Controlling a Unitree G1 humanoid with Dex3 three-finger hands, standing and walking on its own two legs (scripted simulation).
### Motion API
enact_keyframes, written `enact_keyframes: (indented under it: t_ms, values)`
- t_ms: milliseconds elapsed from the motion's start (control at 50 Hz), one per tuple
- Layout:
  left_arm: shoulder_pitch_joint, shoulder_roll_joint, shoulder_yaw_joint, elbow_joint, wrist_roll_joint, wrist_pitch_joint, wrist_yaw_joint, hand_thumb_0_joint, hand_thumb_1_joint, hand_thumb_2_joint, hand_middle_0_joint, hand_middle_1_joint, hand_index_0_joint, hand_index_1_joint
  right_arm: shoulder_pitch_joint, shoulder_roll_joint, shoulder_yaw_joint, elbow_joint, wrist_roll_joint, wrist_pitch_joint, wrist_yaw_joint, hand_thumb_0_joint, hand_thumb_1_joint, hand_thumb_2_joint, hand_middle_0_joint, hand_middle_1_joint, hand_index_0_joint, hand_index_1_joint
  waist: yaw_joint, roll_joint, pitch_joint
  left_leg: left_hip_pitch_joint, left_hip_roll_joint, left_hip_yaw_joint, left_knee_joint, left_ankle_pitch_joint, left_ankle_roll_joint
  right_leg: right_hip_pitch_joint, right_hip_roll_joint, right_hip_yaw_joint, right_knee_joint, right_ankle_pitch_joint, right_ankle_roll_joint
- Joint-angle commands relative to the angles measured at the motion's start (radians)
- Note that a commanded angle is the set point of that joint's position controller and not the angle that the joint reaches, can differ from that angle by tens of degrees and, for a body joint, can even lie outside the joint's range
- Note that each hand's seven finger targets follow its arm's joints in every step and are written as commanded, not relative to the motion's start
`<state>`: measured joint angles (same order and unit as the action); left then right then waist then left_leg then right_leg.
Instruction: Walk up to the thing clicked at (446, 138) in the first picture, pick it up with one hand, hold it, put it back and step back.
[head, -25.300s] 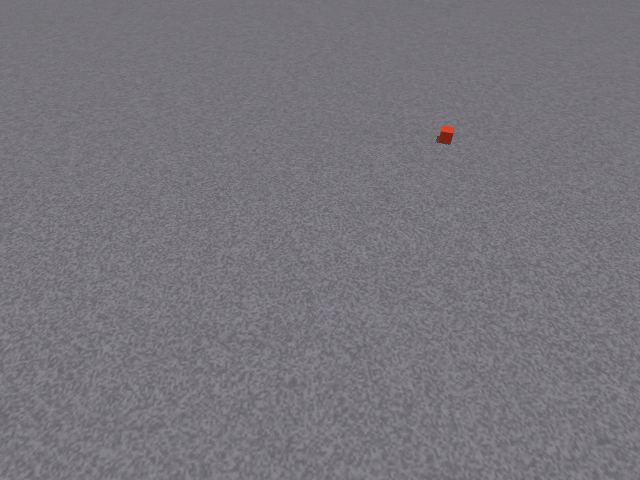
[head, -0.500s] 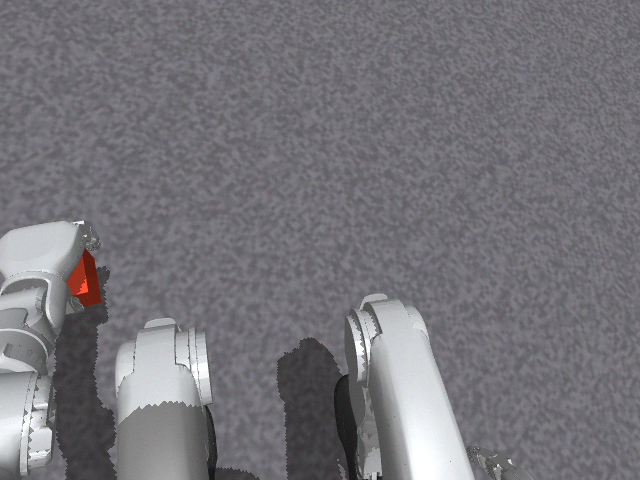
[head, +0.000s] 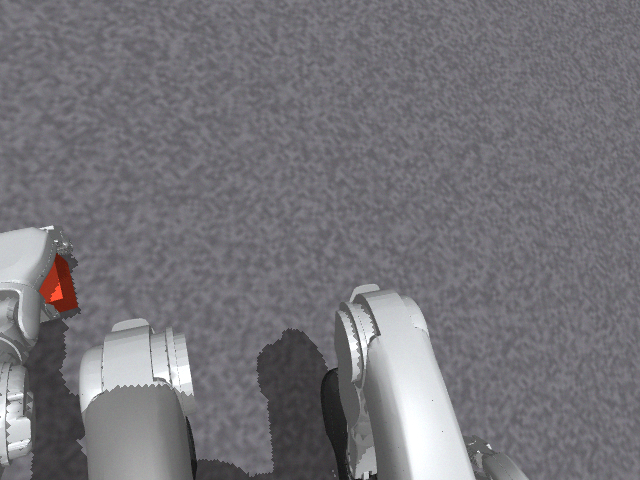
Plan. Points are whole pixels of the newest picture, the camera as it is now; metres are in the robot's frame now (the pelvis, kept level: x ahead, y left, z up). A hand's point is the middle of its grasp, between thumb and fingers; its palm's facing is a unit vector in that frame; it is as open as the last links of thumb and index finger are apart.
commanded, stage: rest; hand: left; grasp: from above
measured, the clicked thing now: (36, 286) +0.39 +0.31 -0.24
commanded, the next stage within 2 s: open in 0.56 s
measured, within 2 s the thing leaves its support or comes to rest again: rests again in 0.24 s
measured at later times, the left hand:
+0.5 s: hand (45, 283) +0.39 +0.30 -0.24, palm faces -0.45 -0.18 -0.88, open 9.8 cm
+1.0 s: hand (46, 284) +0.39 +0.30 -0.24, palm faces -0.45 -0.16 -0.88, open 10.6 cm
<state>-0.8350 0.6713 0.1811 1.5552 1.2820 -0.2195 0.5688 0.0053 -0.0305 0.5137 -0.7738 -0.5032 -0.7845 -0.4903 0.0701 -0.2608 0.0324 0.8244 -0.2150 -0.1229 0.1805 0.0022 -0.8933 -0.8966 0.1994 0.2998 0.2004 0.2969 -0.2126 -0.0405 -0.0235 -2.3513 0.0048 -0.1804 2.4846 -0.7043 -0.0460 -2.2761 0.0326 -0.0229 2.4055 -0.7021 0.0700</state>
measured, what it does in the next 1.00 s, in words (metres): stands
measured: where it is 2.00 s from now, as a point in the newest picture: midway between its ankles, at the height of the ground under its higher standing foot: outside the picture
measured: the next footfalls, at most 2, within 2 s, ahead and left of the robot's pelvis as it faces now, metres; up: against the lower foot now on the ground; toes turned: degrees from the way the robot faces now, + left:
none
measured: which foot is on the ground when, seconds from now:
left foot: down 0.00-1.00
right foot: down 0.00-1.00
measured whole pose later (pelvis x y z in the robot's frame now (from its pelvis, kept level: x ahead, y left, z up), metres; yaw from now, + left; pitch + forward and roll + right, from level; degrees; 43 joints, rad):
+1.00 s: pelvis +0.00 +0.01 -0.02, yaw -4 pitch +27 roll -11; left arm -0.87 0.79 0.21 1.77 1.32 -0.26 0.73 0.00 -0.07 0.61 -0.60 -0.62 -0.60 -0.61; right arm 0.06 -0.30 0.12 0.85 -0.32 -0.22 0.30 0.00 -0.88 -0.89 0.20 0.30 0.20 0.30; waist -0.27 -0.07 0.04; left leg -2.37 0.00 -0.25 2.60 -0.72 -0.03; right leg -2.26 0.06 -0.07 2.46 -0.69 0.08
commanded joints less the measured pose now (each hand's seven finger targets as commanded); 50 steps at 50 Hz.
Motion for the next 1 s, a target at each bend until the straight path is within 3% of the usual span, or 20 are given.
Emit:
enact_keyframes:
  t_ms: [0, 60, 100, 300, 320, 340, 400, 460, 480, 520, 540, 640, 760, 780, 840, 880, 900, 920, 960, 980]
  values:
    - [-0.285, 0.298, 0.041, -0.13, -0.012, -0.014, 0.065, 0.0, 0.677, 0.765, -1.083, -0.545, -1.068, -0.56, 0.19, -0.264, -0.065, -0.005, -0.019, -0.014, 0.006, 0.0, -0.889, -0.893, 0.201, 0.3, 0.2, 0.3, -0.008, 0.318, -0.673, 0.511, -0.003, 0.149, -0.219, 0.2, 0.061, 0.313, 0.018, -0.153, -0.201, 0.253, -0.089]
    - [-0.227, 0.286, 0.054, -0.107, -0.016, -0.013, 0.076, 0.0, 0.666, 0.776, -1.075, -0.548, -1.058, -0.564, 0.177, -0.259, -0.059, -0.011, -0.02, -0.01, 0.014, 0.0, -0.887, -0.893, 0.201, 0.3, 0.2, 0.3, 0.008, 0.313, -0.679, 0.504, -0.004, 0.147, -0.219, 0.203, 0.061, 0.33, 0.022, -0.153, -0.2, 0.257, -0.087]
    - [-0.261, 0.297, 0.056, -0.099, -0.008, -0.017, 0.082, 0.0, 0.677, 0.778, -1.083, -0.546, -1.066, -0.563, 0.183, -0.268, -0.057, -0.008, -0.031, -0.013, 0.019, 0.0, -0.888, -0.893, 0.201, 0.3, 0.2, 0.3, -0.014, 0.316, -0.66, 0.497, -0.005, 0.145, -0.209, 0.199, 0.061, 0.315, 0.022, -0.162, -0.194, 0.257, -0.086]
    - [-0.234, 0.331, 0.086, -0.101, -0.006, -0.027, 0.121, 0.0, 0.696, 0.783, -1.099, -0.538, -1.08, -0.557, 0.167, -0.283, -0.044, 0.0, -0.051, -0.024, 0.05, 0.0, -0.888, -0.894, 0.201, 0.3, 0.2, 0.3, -0.016, 0.337, -0.671, 0.489, -0.002, 0.133, -0.173, 0.235, 0.058, 0.35, 0.032, -0.168, -0.167, 0.306, -0.083]
    - [-0.211, 0.29, 0.058, -0.06, -0.011, -0.021, 0.12, 0.0, 0.694, 0.757, -1.091, -0.539, -1.077, -0.553, 0.158, -0.27, -0.04, 0.008, -0.048, -0.024, 0.053, 0.0, -0.891, -0.895, 0.201, 0.3, 0.2, 0.3, -0.013, 0.333, -0.652, 0.484, 0.001, 0.134, -0.173, 0.228, 0.058, 0.345, 0.033, -0.163, -0.168, 0.299, -0.082]
    - [-0.281, 0.324, 0.059, -0.071, -0.001, -0.028, 0.124, 0.0, 0.693, 0.746, -1.082, -0.542, -1.071, -0.553, 0.163, -0.281, -0.039, 0.008, -0.057, -0.03, 0.057, 0.0, -0.89, -0.895, 0.201, 0.3, 0.2, 0.3, -0.043, 0.317, -0.636, 0.46, 0.004, 0.129, -0.157, 0.216, 0.059, 0.331, 0.035, -0.169, -0.165, 0.292, -0.083]
    - [-0.243, 0.277, 0.029, 0.008, -0.001, -0.026, 0.128, 0.0, 0.696, 0.777, -1.1, -0.53, -1.081, -0.55, 0.158, -0.284, -0.033, 0.014, -0.054, -0.031, 0.06, 0.0, -0.889, -0.895, 0.201, 0.3, 0.2, 0.3, -0.034, 0.307, -0.594, 0.453, 0.001, 0.123, -0.17, 0.181, 0.06, 0.306, 0.036, -0.175, -0.174, 0.253, -0.084]
    - [-0.239, 0.351, 0.088, 0.024, 0.008, -0.032, 0.149, 0.0, 0.694, 0.795, -1.083, -0.57, -1.069, -0.585, 0.165, -0.307, -0.032, 0.016, -0.065, -0.035, 0.061, 0.0, -0.887, -0.894, 0.201, 0.3, 0.2, 0.3, -0.037, 0.305, -0.603, 0.457, 0.002, 0.116, -0.165, 0.196, 0.059, 0.323, 0.038, -0.187, -0.167, 0.266, -0.082]
    - [-0.251, 0.318, 0.052, 0.034, 0.016, -0.031, 0.147, 0.0, 0.715, 0.795, -1.088, -0.588, -1.078, -0.598, 0.153, -0.294, -0.026, 0.002, -0.066, -0.037, 0.067, 0.0, -0.887, -0.894, 0.201, 0.3, 0.2, 0.3, -0.04, 0.309, -0.591, 0.441, 0.002, 0.118, -0.158, 0.187, 0.058, 0.321, 0.04, -0.177, -0.162, 0.26, -0.084]
    - [-0.237, 0.373, 0.102, 0.061, 0.017, -0.03, 0.16, 0.0, 0.713, 0.809, -1.093, -0.578, -1.078, -0.593, 0.164, -0.306, -0.023, 0.017, -0.073, -0.032, 0.067, 0.0, -0.885, -0.894, 0.201, 0.3, 0.2, 0.3, -0.045, 0.287, -0.584, 0.413, 0.002, 0.113, -0.154, 0.179, 0.063, 0.328, 0.039, -0.182, -0.169, 0.255, -0.081]
    - [-0.256, 0.317, 0.054, 0.069, 0.014, -0.032, 0.154, 0.0, 0.691, 0.793, -1.081, -0.567, -1.066, -0.582, 0.146, -0.298, -0.023, 0.0, -0.07, -0.036, 0.07, 0.0, -0.888, -0.895, 0.201, 0.3, 0.2, 0.3, -0.051, 0.288, -0.558, 0.409, 0.003, 0.112, -0.159, 0.154, 0.061, 0.304, 0.04, -0.181, -0.164, 0.229, -0.085]
    - [-0.27, 0.362, 0.06, 0.122, 0.029, -0.037, 0.16, 0.0, 0.74, 0.777, -1.102, -0.583, -1.095, -0.591, 0.132, -0.308, 0.002, 0.002, -0.086, -0.057, 0.076, 0.0, -0.886, -0.894, 0.201, 0.3, 0.2, 0.3, -0.075, 0.281, -0.506, 0.401, 0.0, 0.1, -0.156, 0.118, 0.063, 0.277, 0.041, -0.203, -0.164, 0.194, -0.077]
    - [-0.281, 0.364, 0.048, 0.127, 0.033, -0.043, 0.178, 0.0, 0.26, 0.64, -0.674, -0.631, -0.691, -0.612, 0.115, -0.316, 0.009, -0.001, -0.096, -0.07, 0.087, 0.0, -0.876, -0.889, 0.202, 0.3, 0.201, 0.3, -0.085, 0.308, -0.483, 0.4, 0.001, 0.092, -0.17, 0.091, 0.06, 0.259, 0.044, -0.213, -0.159, 0.171, -0.078]
    - [-0.301, 0.306, -0.013, 0.104, 0.033, -0.043, 0.173, 0.0, 0.193, 0.661, -0.643, -0.641, -0.656, -0.626, 0.091, -0.314, 0.003, -0.007, -0.099, -0.077, 0.089, 0.0, -0.876, -0.889, 0.202, 0.3, 0.201, 0.3, -0.082, 0.307, -0.486, 0.406, 0.003, 0.092, -0.167, 0.079, 0.058, 0.25, 0.047, -0.203, -0.17, 0.153, -0.082]
    - [-0.291, 0.37, 0.045, 0.104, 0.029, -0.043, 0.192, 0.0, 0.083, 0.645, -0.559, -0.635, -0.571, -0.621, 0.126, -0.32, 0.013, 0.009, -0.101, -0.09, 0.096, 0.0, -0.877, -0.89, 0.202, 0.301, 0.201, 0.301, -0.086, 0.292, -0.502, 0.406, 0.002, 0.093, -0.15, 0.114, 0.061, 0.283, 0.044, -0.204, -0.168, 0.189, -0.076]
    - [-0.306, 0.335, 0.013, 0.089, 0.019, -0.043, 0.194, 0.0, 0.026, 0.679, -0.534, -0.641, -0.537, -0.637, 0.119, -0.324, 0.011, 0.002, -0.102, -0.103, 0.105, 0.0, -0.88, -0.892, 0.202, 0.301, 0.201, 0.301, -0.09, 0.324, -0.512, 0.427, 0.006, 0.092, -0.144, 0.138, 0.057, 0.29, 0.047, -0.198, -0.163, 0.213, -0.078]
    - [-0.296, 0.381, 0.054, 0.086, 0.016, -0.042, 0.209, 0.0, 0.015, 0.685, -0.51, -0.669, -0.518, -0.659, 0.123, -0.327, 0.019, 0.014, -0.104, -0.105, 0.106, 0.0, -0.877, -0.891, 0.202, 0.301, 0.201, 0.301, -0.082, 0.312, -0.522, 0.422, 0.007, 0.087, -0.155, 0.134, 0.057, 0.294, 0.047, -0.21, -0.17, 0.204, -0.076]
    - [-0.297, 0.332, 0.004, 0.082, 0.02, -0.036, 0.205, 0.0, -0.009, 0.694, -0.493, -0.673, -0.501, -0.665, 0.113, -0.332, 0.01, 0.005, -0.099, -0.11, 0.11, 0.0, -0.878, -0.891, 0.202, 0.301, 0.201, 0.301, -0.088, 0.324, -0.504, 0.421, 0.005, 0.089, -0.155, 0.118, 0.055, 0.274, 0.048, -0.206, -0.166, 0.191, -0.081]
    - [-0.278, 0.36, 0.047, 0.104, 0.016, -0.031, 0.209, 0.0, -0.05, 0.703, -0.459, -0.697, -0.467, -0.687, 0.141, -0.342, 0.003, 0.01, -0.104, -0.115, 0.116, 0.0, -0.879, -0.891, 0.202, 0.301, 0.201, 0.301, -0.087, 0.319, -0.508, 0.43, 0.004, 0.087, -0.164, 0.127, 0.056, 0.281, 0.047, -0.216, -0.169, 0.202, -0.076]
    - [-0.292, 0.346, 0.023, 0.103, 0.014, -0.032, 0.203, 0.0, -0.075, 0.707, -0.447, -0.687, -0.451, -0.681, 0.124, -0.333, 0.006, 0.01, -0.1, -0.119, 0.119, 0.0, -0.879, -0.892, 0.202, 0.301, 0.201, 0.301, -0.088, 0.32, -0.495, 0.419, 0.008, 0.085, -0.157, 0.113, 0.055, 0.273, 0.048, -0.21, -0.164, 0.188, -0.081]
